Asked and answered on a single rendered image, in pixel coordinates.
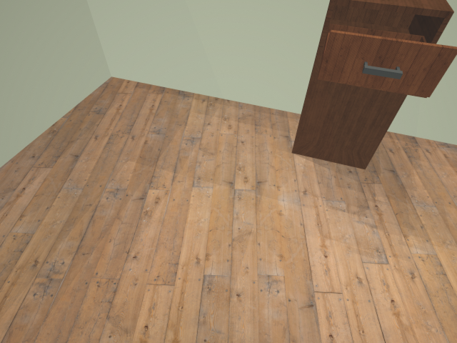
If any handle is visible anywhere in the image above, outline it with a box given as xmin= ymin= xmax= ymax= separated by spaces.
xmin=362 ymin=61 xmax=403 ymax=79

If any drawer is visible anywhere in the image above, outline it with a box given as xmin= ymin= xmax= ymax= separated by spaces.
xmin=317 ymin=24 xmax=457 ymax=98

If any cabinet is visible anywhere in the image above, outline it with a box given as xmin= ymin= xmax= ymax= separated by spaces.
xmin=292 ymin=0 xmax=454 ymax=169

